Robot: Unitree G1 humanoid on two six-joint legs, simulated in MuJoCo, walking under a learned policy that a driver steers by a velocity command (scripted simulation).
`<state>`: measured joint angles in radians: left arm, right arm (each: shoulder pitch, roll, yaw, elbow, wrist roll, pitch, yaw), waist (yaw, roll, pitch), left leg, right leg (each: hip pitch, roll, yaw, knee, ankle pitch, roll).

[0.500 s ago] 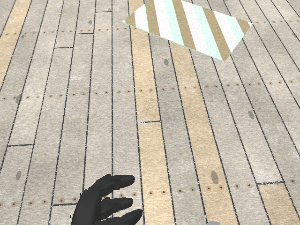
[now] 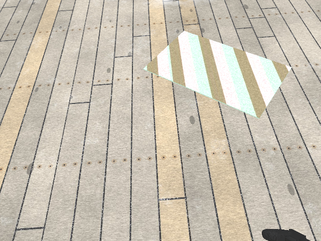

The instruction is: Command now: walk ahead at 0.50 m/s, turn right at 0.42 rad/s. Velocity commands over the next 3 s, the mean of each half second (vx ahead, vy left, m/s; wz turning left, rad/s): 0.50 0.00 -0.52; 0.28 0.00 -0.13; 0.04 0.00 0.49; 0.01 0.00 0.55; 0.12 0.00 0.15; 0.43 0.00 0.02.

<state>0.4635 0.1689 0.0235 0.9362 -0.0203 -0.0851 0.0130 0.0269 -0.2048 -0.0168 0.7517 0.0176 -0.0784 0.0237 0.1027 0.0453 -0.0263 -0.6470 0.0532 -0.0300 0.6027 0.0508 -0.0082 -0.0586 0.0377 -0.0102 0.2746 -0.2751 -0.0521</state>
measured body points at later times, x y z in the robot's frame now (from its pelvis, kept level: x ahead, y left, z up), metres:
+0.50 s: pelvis +0.27 +0.01 -0.01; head +0.29 +0.00 +0.44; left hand +0.54 +0.18 -0.09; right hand +0.20 -0.26 -0.14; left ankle +0.19 +0.14 -0.75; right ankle +0.39 -0.19 -0.69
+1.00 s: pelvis +0.45 -0.11 +0.00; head +0.48 -0.13 +0.45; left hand +0.67 +0.09 -0.11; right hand +0.47 -0.39 -0.13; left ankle +0.59 +0.02 -0.69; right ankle +0.43 -0.17 -0.75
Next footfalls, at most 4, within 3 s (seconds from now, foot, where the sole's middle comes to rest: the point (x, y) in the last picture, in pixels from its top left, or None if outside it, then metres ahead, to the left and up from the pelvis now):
0.10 left None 0.23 0.14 -0.78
0.64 right None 0.46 -0.19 -0.78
1.18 left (192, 220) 0.59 0.00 -0.78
1.64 right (247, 224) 0.59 -0.23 -0.78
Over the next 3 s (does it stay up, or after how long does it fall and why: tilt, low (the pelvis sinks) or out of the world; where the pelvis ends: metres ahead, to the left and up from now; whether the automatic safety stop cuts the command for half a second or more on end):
stays up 0.72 0.04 -0.02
